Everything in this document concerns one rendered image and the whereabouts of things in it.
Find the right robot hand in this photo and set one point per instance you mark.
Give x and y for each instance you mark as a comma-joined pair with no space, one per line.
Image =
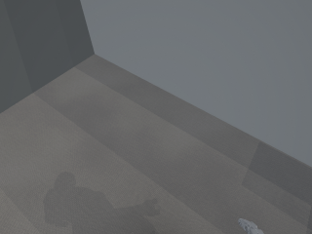
249,226

